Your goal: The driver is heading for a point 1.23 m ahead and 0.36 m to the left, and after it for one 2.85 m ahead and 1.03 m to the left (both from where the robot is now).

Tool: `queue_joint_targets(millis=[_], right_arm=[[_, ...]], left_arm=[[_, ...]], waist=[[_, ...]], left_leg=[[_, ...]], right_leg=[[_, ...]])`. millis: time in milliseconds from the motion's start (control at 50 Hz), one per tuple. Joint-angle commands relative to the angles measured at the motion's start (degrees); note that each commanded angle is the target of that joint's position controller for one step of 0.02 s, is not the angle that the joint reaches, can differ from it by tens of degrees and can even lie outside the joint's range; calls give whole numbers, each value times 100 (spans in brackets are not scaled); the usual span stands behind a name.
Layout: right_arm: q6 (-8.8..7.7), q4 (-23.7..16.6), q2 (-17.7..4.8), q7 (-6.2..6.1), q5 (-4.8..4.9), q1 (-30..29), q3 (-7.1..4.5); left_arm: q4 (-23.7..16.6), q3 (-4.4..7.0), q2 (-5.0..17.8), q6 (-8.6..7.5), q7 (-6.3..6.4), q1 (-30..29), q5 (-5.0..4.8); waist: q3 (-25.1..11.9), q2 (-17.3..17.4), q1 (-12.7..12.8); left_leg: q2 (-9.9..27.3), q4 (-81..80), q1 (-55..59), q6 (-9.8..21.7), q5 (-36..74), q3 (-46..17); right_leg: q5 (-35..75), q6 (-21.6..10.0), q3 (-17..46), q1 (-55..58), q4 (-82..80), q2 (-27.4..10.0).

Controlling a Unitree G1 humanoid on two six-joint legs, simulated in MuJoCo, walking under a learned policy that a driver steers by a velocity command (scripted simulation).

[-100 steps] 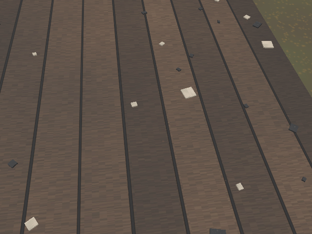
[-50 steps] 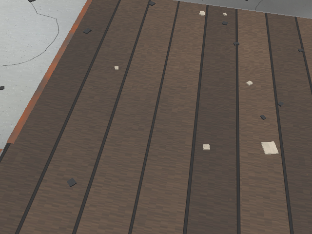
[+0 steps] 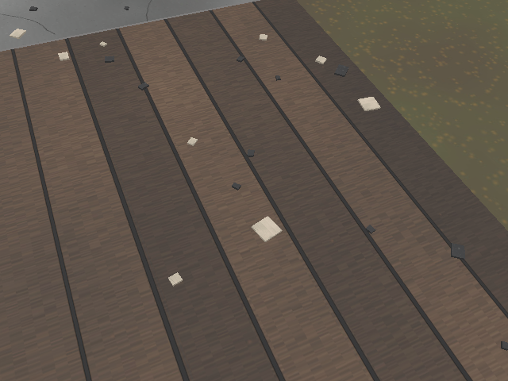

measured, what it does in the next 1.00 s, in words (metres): steps on the spot, turning left: right foot, then right foot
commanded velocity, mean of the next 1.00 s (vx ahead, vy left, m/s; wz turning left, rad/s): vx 0.06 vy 0.00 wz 0.35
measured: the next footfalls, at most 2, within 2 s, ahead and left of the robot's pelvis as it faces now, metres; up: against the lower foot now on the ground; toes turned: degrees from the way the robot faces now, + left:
right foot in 0.08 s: +0.08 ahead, -0.10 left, +0.00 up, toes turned +2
right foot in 0.78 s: +0.10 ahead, -0.10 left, +0.00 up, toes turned +23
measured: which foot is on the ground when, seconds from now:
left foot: down 0.00-0.78, up 0.80-1.00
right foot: up 0.00-0.06, down 0.08-0.46, up 0.48-0.76, down 0.78-1.00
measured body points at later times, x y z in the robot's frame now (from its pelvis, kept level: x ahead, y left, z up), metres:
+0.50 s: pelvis +0.03 +0.00 -0.02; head +0.05 +0.02 +0.43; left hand +0.11 +0.30 -0.14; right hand +0.13 -0.26 -0.14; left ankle +0.01 +0.11 -0.74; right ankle +0.03 -0.10 -0.73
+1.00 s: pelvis +0.05 -0.02 +0.01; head +0.07 -0.03 +0.45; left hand +0.00 +0.27 -0.10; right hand +0.27 -0.23 -0.12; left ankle -0.02 +0.10 -0.66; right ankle +0.06 -0.12 -0.74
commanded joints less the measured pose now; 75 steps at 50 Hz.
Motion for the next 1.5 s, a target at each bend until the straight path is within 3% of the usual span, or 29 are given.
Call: queue_joint_targets(millis=[20,60,80,100,120,180,260,320,420,480,500,540,600,680,740,760,800,820,880,980,1180,1220,1260,1280,1300,1320,1340,1400,1500], right_arm=[[29,-146,-915,13,24,127,-222],[82,-63,-894,-7,93,91,-213],[56,-69,-752,-8,72,186,-169],[40,-237,-428,14,26,395,-81],[177,-40,-337,-20,125,485,-43],[305,140,-448,-30,101,148,-65],[277,207,-659,27,36,125,-119],[298,160,-673,51,44,43,-168],[311,39,-637,65,6,243,-253],[275,-66,-1543,55,-42,583,-523],[262,-78,-1566,38,-88,659,-537],[333,-232,-1331,-30,6,-10,-526],[427,-309,-1067,-5,50,-249,-487],[478,-251,-1283,39,48,-69,-595],[510,-389,-1300,90,77,-592,-613],[500,-446,-1198,85,116,-721,-584],[455,-572,-773,51,36,-343,-487],[442,-600,-1165,71,-130,-523,-545],[422,-374,-1128,328,-128,-379,-583],[394,-514,-886,545,-97,-908,-470],[229,-842,-550,610,-127,-1711,-240],[166,-793,-573,542,-140,-1442,-232],[17,-255,-742,398,-214,-22,-337],[-40,-107,-1221,289,-320,982,-460],[-57,-63,-1866,208,-200,1275,-565],[-69,-61,-1624,150,-112,919,-507],[-93,-102,-1240,135,-102,466,-388],[-229,-129,-589,108,-37,-150,-179],[-410,171,-569,90,0,292,-169]], left_arm=[[-299,-25,228,-32,54,-72,-34],[-203,-74,182,-114,115,103,-3],[-147,-45,420,-183,173,247,75],[-146,1,868,-243,233,549,128],[-6,-55,666,-226,294,459,-58],[-24,-246,216,-265,359,-241,22],[73,-27,752,-178,436,-217,-96],[125,72,730,-59,453,-23,-63],[73,174,708,15,458,-154,-2],[-349,92,307,94,401,-840,-43],[-395,52,260,98,376,-851,-31],[-259,68,423,26,328,-471,-82],[-249,50,531,-85,282,-380,-16],[-392,-20,486,-118,300,-322,-116],[-299,-17,489,-160,374,246,-93],[-245,14,579,-198,430,463,-45],[-410,223,1638,-193,436,342,82],[-411,190,1405,-181,390,307,158],[-483,33,794,-271,374,-96,49],[-212,125,845,-501,308,778,41],[246,189,896,-670,155,1313,71],[375,199,978,-615,124,1389,19],[458,112,826,-573,106,1359,-62],[210,-34,473,-575,66,1231,-117],[-47,-74,212,-574,39,1179,-65],[66,61,670,-525,93,920,-35],[112,68,627,-562,39,908,-117],[491,74,461,-429,-37,1295,11],[395,72,207,-314,-134,763,17]], waist=[[-506,1263,-31],[-470,923,220],[-672,523,259],[-1072,-484,150],[-1124,-981,216],[-485,-546,63],[-478,-465,68],[-54,-119,205],[-367,-65,79],[-179,1744,-267],[-258,1542,-270],[-233,784,135],[-461,984,116],[-654,1053,-40],[-609,1115,297],[-559,918,417],[-525,-1246,267],[-276,-834,247],[98,-645,28],[101,-421,449],[335,-622,628],[250,-614,437],[-520,90,-267],[-1376,988,-745],[-1433,1927,-649],[-851,932,-572],[-423,699,-291],[-81,877,164],[146,701,207]], left_leg=[[1152,66,317,817,4143,-687],[1064,382,-65,541,3310,-704],[959,561,-476,272,2509,-656],[579,1177,-1038,42,294,-340],[192,1169,-744,-19,-1428,-200],[142,901,-593,-107,-1065,-344],[69,663,-444,-170,352,-317],[82,1132,-993,-69,829,-478],[123,1530,-893,191,898,-621],[1583,-200,-412,1302,2661,-3518],[1837,-492,-157,1633,2692,-3800],[1363,-279,-230,1373,2335,-2948],[830,-130,162,1018,2620,-2384],[858,52,245,955,2736,-2654],[574,199,-434,594,2090,-2824],[315,408,-895,315,1298,-2727],[-1042,2471,-2536,-106,-1800,-1007],[-438,3259,-2618,-59,-1544,-1083],[-215,3993,-2775,-144,-582,-809],[-31,3771,-3356,-319,-80,-609],[86,1466,-2072,21,-221,151],[-79,1064,-1367,261,-247,356],[-336,305,736,476,180,296],[1112,-212,2249,761,-1338,-1460],[2482,-1039,2567,1159,-1586,-3925],[2336,-915,1945,1098,-1079,-3424],[2036,-890,1325,917,-435,-2504],[1313,-1246,560,447,911,-1003],[1247,-1409,549,410,2500,-91]], right_leg=[[165,-81,-518,629,-920,76],[1311,-255,-416,1527,-2330,-22],[2055,-355,213,2330,-2571,-558],[4095,-656,1494,3137,-2336,-1869],[4524,-1453,1689,2478,-2266,-2195],[3513,-1109,966,1878,-2460,-1578],[2281,-742,364,1667,-2278,-1229],[1242,-804,246,1432,-2244,-1202],[1686,-940,46,1193,-1666,-1485],[-749,-162,-881,-321,702,228],[-1704,-185,-211,-745,1641,163],[-989,-190,66,-697,1869,-133],[-625,-11,-171,-415,929,-103],[-484,10,-127,134,-177,10],[175,-63,-195,1238,-1651,151],[588,-108,-52,1792,-2441,-39],[-1395,-996,2849,2084,-3645,-2475],[-2017,-1290,2915,1594,-3695,-2592],[-1442,-976,1486,1589,-3727,-1697],[-554,-998,704,2480,-3744,-1720],[695,-1040,-380,1926,-3518,-1868],[1717,-1044,-431,1789,-3147,-1983],[3207,-829,-1024,1221,-1278,-1516],[1741,-570,-1285,3,512,-1107],[-1142,-446,-932,-1484,1940,-238],[-772,-568,3,-1731,2484,-456],[-217,-636,205,-1547,2361,-625],[530,-470,21,-1022,1950,-786],[1256,-312,-82,-1610,1968,-710]])
Velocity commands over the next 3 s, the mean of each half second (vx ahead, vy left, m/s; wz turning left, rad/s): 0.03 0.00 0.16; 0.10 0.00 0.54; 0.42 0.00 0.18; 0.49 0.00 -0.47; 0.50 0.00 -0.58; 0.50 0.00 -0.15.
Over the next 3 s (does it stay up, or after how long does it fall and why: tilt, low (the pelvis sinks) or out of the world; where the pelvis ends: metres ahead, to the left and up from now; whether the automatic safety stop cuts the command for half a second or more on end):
stays up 0.95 0.27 0.00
